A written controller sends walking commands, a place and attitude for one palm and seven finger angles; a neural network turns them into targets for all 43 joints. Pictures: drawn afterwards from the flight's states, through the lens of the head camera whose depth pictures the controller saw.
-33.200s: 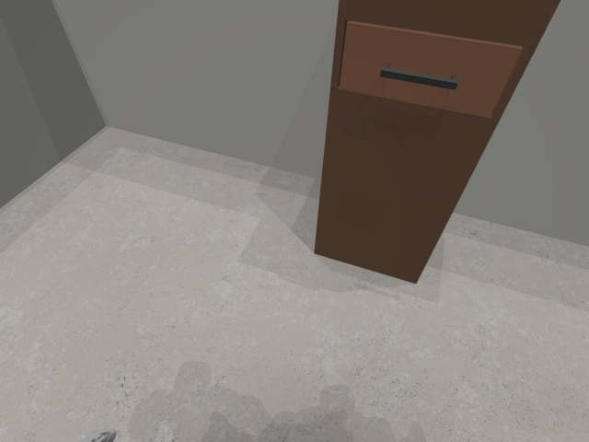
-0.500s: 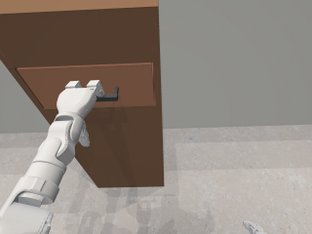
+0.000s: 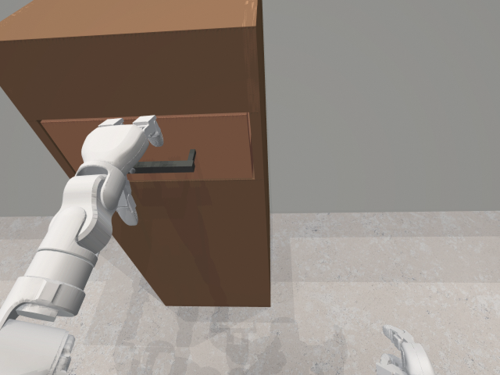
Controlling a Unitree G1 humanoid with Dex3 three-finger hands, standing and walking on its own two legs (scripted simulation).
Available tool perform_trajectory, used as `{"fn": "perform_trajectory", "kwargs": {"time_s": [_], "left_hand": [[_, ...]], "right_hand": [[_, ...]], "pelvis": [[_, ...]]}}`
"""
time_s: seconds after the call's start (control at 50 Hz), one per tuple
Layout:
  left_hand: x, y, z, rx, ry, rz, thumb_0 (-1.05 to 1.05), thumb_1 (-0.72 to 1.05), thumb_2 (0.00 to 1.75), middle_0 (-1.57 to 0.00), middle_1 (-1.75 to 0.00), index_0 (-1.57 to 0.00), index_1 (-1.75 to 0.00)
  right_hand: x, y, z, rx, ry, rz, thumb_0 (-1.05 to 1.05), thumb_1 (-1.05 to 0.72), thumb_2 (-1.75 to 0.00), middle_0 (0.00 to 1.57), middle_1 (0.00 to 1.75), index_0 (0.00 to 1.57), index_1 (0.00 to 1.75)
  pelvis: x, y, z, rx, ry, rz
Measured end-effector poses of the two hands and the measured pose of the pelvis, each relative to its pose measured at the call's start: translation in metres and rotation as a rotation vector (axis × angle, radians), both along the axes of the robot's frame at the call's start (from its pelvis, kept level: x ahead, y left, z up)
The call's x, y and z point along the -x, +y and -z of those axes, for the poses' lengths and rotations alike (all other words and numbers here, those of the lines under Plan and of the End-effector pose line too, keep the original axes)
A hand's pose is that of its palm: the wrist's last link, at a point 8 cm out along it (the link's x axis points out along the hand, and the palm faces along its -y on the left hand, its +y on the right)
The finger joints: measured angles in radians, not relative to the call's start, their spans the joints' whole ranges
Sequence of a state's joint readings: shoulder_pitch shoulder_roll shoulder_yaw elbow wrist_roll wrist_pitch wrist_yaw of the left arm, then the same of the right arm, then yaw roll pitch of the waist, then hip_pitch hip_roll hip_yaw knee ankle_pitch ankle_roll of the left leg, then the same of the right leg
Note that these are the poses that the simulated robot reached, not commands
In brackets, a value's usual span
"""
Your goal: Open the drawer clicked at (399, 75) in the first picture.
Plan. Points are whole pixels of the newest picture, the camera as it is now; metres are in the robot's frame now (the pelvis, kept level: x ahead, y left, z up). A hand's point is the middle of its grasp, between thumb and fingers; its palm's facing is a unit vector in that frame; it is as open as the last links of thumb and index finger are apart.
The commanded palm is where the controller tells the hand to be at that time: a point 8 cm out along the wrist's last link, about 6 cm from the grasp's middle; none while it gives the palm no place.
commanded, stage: lift the fingers back up to retry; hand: left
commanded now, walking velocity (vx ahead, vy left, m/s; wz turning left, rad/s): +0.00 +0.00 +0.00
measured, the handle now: (151, 161) +0.47 +0.24 +0.08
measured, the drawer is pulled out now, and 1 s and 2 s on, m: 0.00 0.00 0.00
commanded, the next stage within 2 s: re-aim the fingers above the handle in 0.04 s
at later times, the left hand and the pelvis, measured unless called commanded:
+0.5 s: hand (140, 170) +0.39 +0.22 +0.14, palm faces +0.02 -0.05 -1.00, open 13.8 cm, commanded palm +0.36 +0.23 +0.20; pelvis +0.00 +0.00 +0.00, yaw +0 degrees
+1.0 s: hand (138, 166) +0.40 +0.22 +0.14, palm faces +0.04 -0.05 -1.00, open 13.8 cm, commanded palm +0.37 +0.24 +0.20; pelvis +0.00 +0.00 +0.00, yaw -1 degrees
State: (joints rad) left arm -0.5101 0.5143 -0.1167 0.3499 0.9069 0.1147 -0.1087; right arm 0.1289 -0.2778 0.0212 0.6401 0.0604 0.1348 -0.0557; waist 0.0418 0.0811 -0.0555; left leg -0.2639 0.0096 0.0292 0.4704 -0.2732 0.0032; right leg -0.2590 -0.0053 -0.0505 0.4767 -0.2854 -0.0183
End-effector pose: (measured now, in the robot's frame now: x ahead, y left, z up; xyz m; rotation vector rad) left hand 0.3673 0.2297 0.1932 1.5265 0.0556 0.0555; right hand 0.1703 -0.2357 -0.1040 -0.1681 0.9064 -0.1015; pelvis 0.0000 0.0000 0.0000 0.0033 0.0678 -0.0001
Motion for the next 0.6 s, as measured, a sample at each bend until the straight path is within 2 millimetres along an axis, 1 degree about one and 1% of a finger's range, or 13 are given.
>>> {"fn": "perform_trajectory", "kwargs": {"time_s": [0.12, 0.2, 0.3, 0.38, 0.52, 0.6], "left_hand": [[0.004, 0.000, 0.008, 0.008, -0.001, 0.027, 0.00, -0.49, 0.30, -0.31, -1.20, -0.31, -1.20], [0.004, 0.000, 0.008, 0.004, -0.022, 0.027, 0.00, -0.49, 0.30, -0.32, -1.20, -0.32, -1.20], [0.002, 0.002, 0.005, 0.002, -0.039, 0.006, 0.00, -0.49, 0.30, -0.32, -1.20, -0.32, -1.20], [-0.001, 0.000, 0.005, -0.006, -0.024, 0.000, 0.00, -0.49, 0.30, -0.31, -1.20, -0.31, -1.20], [-0.003, -0.011, 0.004, 0.006, -0.026, 0.045, 0.00, -0.49, 0.30, -0.31, -1.20, -0.31, -1.20], [-0.003, -0.007, 0.005, 0.005, -0.032, 0.035, 0.00, -0.49, 0.30, -0.31, -1.20, -0.31, -1.20]], "right_hand": [[0.005, -0.007, 0.003, 0.012, 0.024, 0.002, 0.01, -0.90, -0.90, 0.20, 0.29, 0.20, 0.30], [0.012, -0.008, 0.007, 0.013, 0.046, 0.007, 0.01, -0.90, -0.90, 0.20, 0.29, 0.20, 0.30], [0.020, -0.007, 0.010, 0.003, 0.067, 0.019, 0.01, -0.90, -0.90, 0.20, 0.29, 0.19, 0.30], [0.024, -0.005, 0.011, -0.003, 0.071, 0.025, 0.01, -0.90, -0.90, 0.20, 0.29, 0.20, 0.30], [0.027, -0.003, 0.010, -0.009, 0.057, 0.037, 0.01, -0.90, -0.90, 0.20, 0.29, 0.20, 0.30], [0.028, -0.002, 0.009, -0.010, 0.053, 0.037, 0.01, -0.90, -0.90, 0.20, 0.29, 0.20, 0.30]], "pelvis": [[0.000, -0.002, 0.000, 0.000, 0.008, -0.001], [0.000, -0.002, 0.000, 0.001, 0.013, -0.004], [0.001, -0.002, 0.000, 0.001, 0.013, -0.002], [0.003, 0.000, 0.000, 0.001, 0.011, -0.002], [0.004, 0.002, 0.000, 0.000, 0.007, 0.008], [0.005, 0.002, 0.000, -0.001, 0.007, 0.013]]}}
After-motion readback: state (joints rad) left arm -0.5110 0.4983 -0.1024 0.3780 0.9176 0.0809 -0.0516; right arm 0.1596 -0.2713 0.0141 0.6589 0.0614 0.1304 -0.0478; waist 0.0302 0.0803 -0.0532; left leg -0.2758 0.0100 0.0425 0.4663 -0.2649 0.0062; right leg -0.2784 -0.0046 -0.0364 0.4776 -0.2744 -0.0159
